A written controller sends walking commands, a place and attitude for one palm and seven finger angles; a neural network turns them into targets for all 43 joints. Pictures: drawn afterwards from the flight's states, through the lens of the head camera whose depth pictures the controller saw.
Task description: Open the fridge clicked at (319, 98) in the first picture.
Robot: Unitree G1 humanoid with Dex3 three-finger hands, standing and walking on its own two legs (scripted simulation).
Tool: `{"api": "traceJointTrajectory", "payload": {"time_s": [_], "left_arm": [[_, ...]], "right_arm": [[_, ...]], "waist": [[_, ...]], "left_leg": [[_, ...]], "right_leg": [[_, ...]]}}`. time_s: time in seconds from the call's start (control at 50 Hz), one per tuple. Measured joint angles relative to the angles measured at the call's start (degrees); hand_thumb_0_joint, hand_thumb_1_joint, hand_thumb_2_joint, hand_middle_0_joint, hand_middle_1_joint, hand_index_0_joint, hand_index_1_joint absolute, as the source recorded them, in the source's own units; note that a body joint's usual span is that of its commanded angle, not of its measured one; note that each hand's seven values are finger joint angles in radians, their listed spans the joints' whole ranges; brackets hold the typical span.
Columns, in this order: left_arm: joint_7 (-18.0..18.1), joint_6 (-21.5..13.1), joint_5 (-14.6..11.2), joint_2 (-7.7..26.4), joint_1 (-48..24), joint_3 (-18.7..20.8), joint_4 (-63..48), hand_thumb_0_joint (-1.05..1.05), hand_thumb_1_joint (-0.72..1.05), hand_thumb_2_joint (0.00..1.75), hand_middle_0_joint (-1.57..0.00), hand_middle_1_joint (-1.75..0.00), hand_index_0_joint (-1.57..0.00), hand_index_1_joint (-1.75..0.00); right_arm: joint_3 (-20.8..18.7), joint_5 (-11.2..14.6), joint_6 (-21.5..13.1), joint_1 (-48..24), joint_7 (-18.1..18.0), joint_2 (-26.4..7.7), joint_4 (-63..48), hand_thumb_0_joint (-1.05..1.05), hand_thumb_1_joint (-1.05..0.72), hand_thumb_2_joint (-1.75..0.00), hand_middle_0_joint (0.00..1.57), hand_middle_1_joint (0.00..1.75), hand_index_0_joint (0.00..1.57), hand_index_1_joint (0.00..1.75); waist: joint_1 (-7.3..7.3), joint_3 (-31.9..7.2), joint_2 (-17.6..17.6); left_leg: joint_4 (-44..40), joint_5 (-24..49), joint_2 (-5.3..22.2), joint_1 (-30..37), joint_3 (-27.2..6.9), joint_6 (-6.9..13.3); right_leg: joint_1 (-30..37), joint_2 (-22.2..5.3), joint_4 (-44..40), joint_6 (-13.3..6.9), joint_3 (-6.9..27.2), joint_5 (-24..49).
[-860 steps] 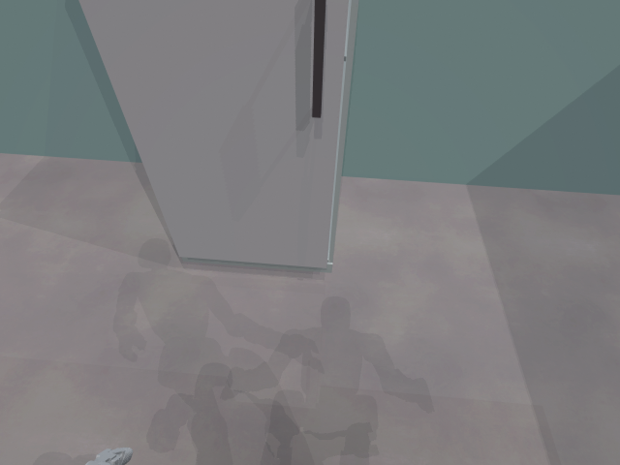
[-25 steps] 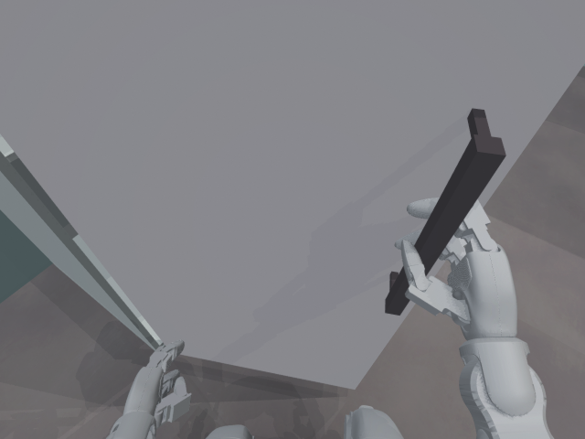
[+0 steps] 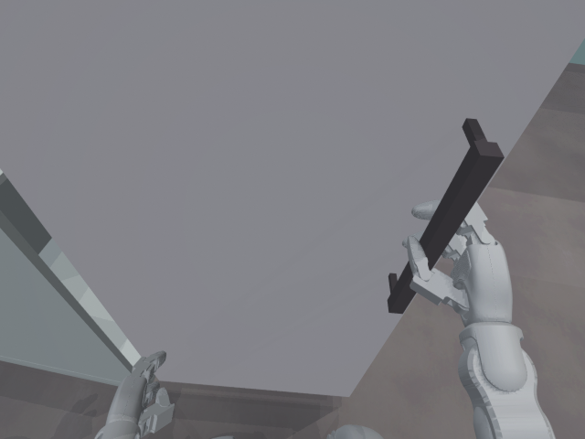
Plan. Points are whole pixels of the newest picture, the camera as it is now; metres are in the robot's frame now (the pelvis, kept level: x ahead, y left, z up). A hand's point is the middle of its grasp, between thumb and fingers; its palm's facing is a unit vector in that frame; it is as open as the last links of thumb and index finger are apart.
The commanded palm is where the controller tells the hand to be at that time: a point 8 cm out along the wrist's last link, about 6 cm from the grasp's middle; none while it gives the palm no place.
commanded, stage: stop walking and hold the door back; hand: right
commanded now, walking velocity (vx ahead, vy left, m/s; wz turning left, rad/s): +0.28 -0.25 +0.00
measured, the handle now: (426, 235) +0.33 -0.13 +0.15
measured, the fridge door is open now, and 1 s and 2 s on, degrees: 83 79 75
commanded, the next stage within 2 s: loosen the grip on the handle in 0.98 s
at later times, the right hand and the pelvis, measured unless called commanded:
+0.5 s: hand (416, 245) +0.31 -0.11 +0.16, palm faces +0.17 +0.96 -0.24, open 5.8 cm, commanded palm +0.30 -0.19 +0.14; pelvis -0.11 +0.05 +0.00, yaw -5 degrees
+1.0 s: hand (414, 235) +0.32 -0.11 +0.16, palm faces +0.09 +0.97 -0.21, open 5.8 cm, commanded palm +0.30 -0.17 +0.14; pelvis -0.11 +0.02 -0.01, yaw +0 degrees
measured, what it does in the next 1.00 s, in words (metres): walks backwards: right foot, then left foot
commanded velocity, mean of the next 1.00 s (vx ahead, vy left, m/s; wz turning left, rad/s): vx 0.14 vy -0.02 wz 0.00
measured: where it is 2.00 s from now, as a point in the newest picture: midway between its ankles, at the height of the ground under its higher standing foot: outside the picture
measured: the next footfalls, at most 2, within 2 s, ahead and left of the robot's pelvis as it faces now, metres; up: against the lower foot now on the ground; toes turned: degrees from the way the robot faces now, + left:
right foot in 0.14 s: -0.04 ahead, -0.10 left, +0.00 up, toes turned -7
left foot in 0.38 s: +0.00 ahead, +0.13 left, +0.00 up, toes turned +5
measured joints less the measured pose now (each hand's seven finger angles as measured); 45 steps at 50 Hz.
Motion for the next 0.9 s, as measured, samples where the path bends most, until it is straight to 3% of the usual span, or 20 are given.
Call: {"api": "traceJointTrajectory", "payload": {"time_s": [0.12,0.16,0.2,0.24,0.26,0.3,0.34,0.38,0.42,0.46,0.5,0.6,0.68,0.72,0.74,0.76,0.8,0.86,0.9], "left_arm": [[0.3,2.6,-0.2,2.0,-0.1,-1.6,-0.4,0.02,0.90,0.89,-0.20,-0.30,-0.21,-0.30],[0.1,3.0,-0.2,2.6,-1.0,-1.7,-1.6,0.02,0.90,0.89,-0.20,-0.30,-0.21,-0.30],[-0.2,3.2,-0.8,2.1,-1.8,-1.2,-2.2,0.02,0.90,0.89,-0.20,-0.30,-0.21,-0.30],[-0.6,3.5,-1.7,1.1,-1.0,-0.9,-1.6,0.01,0.90,0.89,-0.20,-0.30,-0.21,-0.30],[-0.6,3.6,-2.0,0.8,-0.2,-1.0,-1.1,0.01,0.90,0.89,-0.20,-0.30,-0.20,-0.30],[-0.2,3.6,-2.4,0.2,1.5,-1.7,0.2,0.01,0.90,0.89,-0.20,-0.30,-0.20,-0.30],[0.2,3.5,-2.5,-0.4,3.1,-2.5,1.2,0.01,0.90,0.89,-0.20,-0.30,-0.21,-0.30],[0.4,3.4,-2.4,-1.3,4.1,-3.0,2.2,0.01,0.90,0.89,-0.20,-0.30,-0.21,-0.30],[0.4,3.5,-1.9,-0.8,2.5,-2.4,4.2,0.01,0.90,0.89,-0.20,-0.30,-0.21,-0.30],[0.6,2.9,-1.6,0.2,2.1,-1.2,5.9,0.01,0.90,0.89,-0.20,-0.30,-0.21,-0.30],[0.7,2.2,-1.7,1.3,2.9,-0.3,6.9,0.01,0.90,0.89,-0.20,-0.30,-0.21,-0.30],[0.8,0.9,-1.6,4.4,6.3,1.1,7.2,0.02,0.90,0.89,-0.20,-0.30,-0.21,-0.30],[1.1,-0.1,-1.5,6.4,8.2,1.8,7.0,0.02,0.90,0.89,-0.20,-0.30,-0.20,-0.30],[1.2,-0.9,-1.3,7.6,9.2,2.1,6.3,0.02,0.90,0.89,-0.20,-0.30,-0.20,-0.30],[1.3,-1.2,-1.2,7.8,9.3,2.3,6.0,0.02,0.90,0.89,-0.20,-0.30,-0.20,-0.30],[1.3,-1.0,-1.2,7.2,8.9,2.6,5.9,0.02,0.91,0.89,-0.19,-0.30,-0.20,-0.30],[0.8,-0.5,-1.8,5.0,8.7,2.3,5.7,0.02,0.91,0.89,-0.19,-0.30,-0.20,-0.30],[0.2,-0.3,-2.0,2.3,9.5,0.4,5.2,0.02,0.91,0.89,-0.19,-0.30,-0.20,-0.30],[-0.3,-0.1,-2.1,0.7,9.5,-1.1,4.7,0.02,0.90,0.89,-0.19,-0.30,-0.20,-0.30]], "right_arm": [[2.3,0.2,0.7,-12.5,-1.3,0.5,16.2,-0.02,-0.62,-0.82,0.46,1.40,0.35,1.37],[2.2,0.7,0.6,-17.2,-1.7,0.3,21.2,-0.02,-0.62,-0.82,0.46,1.40,0.36,1.37],[2.0,1.0,0.5,-22.3,-2.2,-0.3,27.0,-0.02,-0.62,-0.82,0.46,1.40,0.35,1.37],[2.0,0.6,0.5,-26.9,-1.8,-0.6,33.9,-0.03,-0.61,-0.82,0.46,1.40,0.35,1.38],[2.2,0.5,0.6,-29.6,-1.7,-0.5,37.8,-0.03,-0.61,-0.82,0.46,1.40,0.36,1.38],[2.3,0.7,0.8,-34.9,-1.2,0.1,45.2,-0.03,-0.62,-0.82,0.46,1.40,0.36,1.39],[1.6,1.0,1.1,-39.6,-0.8,0.1,51.2,-0.02,-0.63,-0.82,0.46,1.40,0.37,1.39],[0.1,1.2,1.2,-44.0,-0.1,-0.6,55.8,-0.01,-0.63,-0.82,0.46,1.40,0.38,1.39],[-3.9,1.2,0.5,-45.8,0.2,-1.0,57.4,-0.01,-0.65,-0.81,0.46,1.40,0.39,1.40],[-6.6,1.4,-0.7,-46.0,0.3,-1.4,58.8,-0.01,-0.65,-0.81,0.46,1.40,0.39,1.40],[-8.3,1.2,-1.8,-47.0,1.1,-2.0,61.8,-0.02,-0.66,-0.81,0.46,1.40,0.39,1.40],[-11.6,0.1,-3.2,-48.8,2.5,-3.5,67.1,-0.03,-0.65,-0.81,0.46,1.40,0.42,1.40],[-12.9,-0.1,-3.6,-49.5,2.5,-3.5,68.1,-0.02,-0.66,-0.81,0.46,1.40,0.43,1.40],[-12.8,0.1,-3.9,-50.0,2.5,-3.1,68.0,-0.01,-0.66,-0.81,0.45,1.40,0.43,1.40],[-12.4,0.4,-4.0,-50.5,2.5,-3.2,67.6,0.00,-0.67,-0.81,0.45,1.40,0.42,1.40],[-12.0,0.7,-4.0,-50.6,2.6,-3.6,66.7,0.00,-0.67,-0.81,0.45,1.40,0.41,1.40],[-10.7,1.5,-4.0,-49.6,1.9,-3.9,64.5,0.00,-0.68,-0.81,0.45,1.40,0.39,1.40],[-9.7,1.4,-4.1,-47.8,1.9,-3.2,62.3,0.00,-0.70,-0.80,0.45,1.40,0.36,1.40],[-9.1,1.1,-3.6,-47.2,1.9,-3.5,60.8,-0.01,-0.69,-0.80,0.45,1.40,0.36,1.40]], "waist": [[-1.84,-5.2,1.8],[-1.27,-5.8,0.7],[-0.56,-3.9,-0.4],[-0.45,-3.7,-1.1],[-0.62,-3.9,-1.5],[-1.23,-3.8,-2.5],[-1.64,-3.5,-3.1],[-1.58,-3.6,-1.5],[-0.37,-1.5,-2.1],[0.98,-0.1,-3.0],[2.08,0.4,-2.8],[4.84,0.3,-0.9],[5.50,-0.2,0.5],[5.38,-0.7,-0.9],[5.41,-0.6,-1.6],[5.08,0.1,-1.2],[4.07,0.6,-0.2],[2.67,0.0,-0.8],[1.82,-0.4,-1.0]], "left_leg": [[-4.9,5.0,0.5,-1.9,1.8,0.7],[-0.8,-1.4,-1.0,-5.2,1.3,-1.0],[13.9,-8.6,-3.1,-8.7,-1.3,-2.4],[25.3,-10.9,-4.7,-10.9,-3.5,-2.8],[27.1,-11.5,-5.0,-10.8,-3.7,-2.9],[23.0,-12.4,-5.1,-7.9,-3.6,-2.9],[13.5,-13.0,-5.0,-2.7,-3.2,-2.8],[3.8,-12.5,-4.1,1.1,-5.2,-1.0],[4.8,-2.6,-4.0,-0.6,-5.8,0.0],[4.8,-2.0,-3.7,-1.0,-6.6,0.0],[2.9,-1.9,-2.8,-0.7,-7.3,-0.5],[-1.3,1.5,-0.3,0.1,-8.8,-1.2],[-1.7,1.8,0.5,-0.5,-10.0,-1.6],[1.0,-1.4,-0.7,-2.2,-9.3,-2.1],[4.0,-5.3,-1.3,-3.7,-8.8,-2.1],[8.2,-8.7,-1.7,-5.1,-8.9,-2.2],[14.2,-12.1,-2.8,-6.5,-8.9,-2.0],[10.4,-12.6,-4.1,-3.7,-6.0,-2.0],[3.4,-7.1,-4.9,-0.2,-4.7,-1.4]], "right_leg": [[14.1,1.8,-27.4,-2.9,-2.0,-0.4],[16.7,0.9,-36.0,-5.0,-1.0,2.6],[15.8,-0.4,-35.0,-5.3,-0.4,12.4],[15.5,-1.0,-34.6,-4.8,0.5,13.4],[15.4,-1.3,-34.9,-4.5,1.2,13.3],[15.1,-2.3,-35.4,-3.8,2.1,13.6],[14.1,-3.3,-34.3,-3.2,2.0,13.7],[10.1,-2.6,-27.3,-3.0,1.6,8.1],[5.3,-1.3,-15.2,-2.0,3.8,4.3],[1.8,0.1,-6.5,-1.2,4.8,5.0],[-0.1,0.6,-3.2,-0.6,4.1,6.3],[1.6,-0.1,-11.4,-0.5,0.6,6.4],[8.4,-0.8,-25.3,-1.3,-2.9,6.2],[13.1,-1.8,-34.4,-2.2,-3.0,6.5],[13.2,-2.6,-36.4,-2.2,-2.6,12.4],[12.8,-3.0,-35.4,-1.8,-3.0,16.6],[13.0,-3.7,-34.2,-1.2,-4.1,16.6],[13.0,-5.2,-34.0,-0.4,-4.1,14.9],[12.2,-6.0,-32.3,0.3,-3.9,13.9]]}}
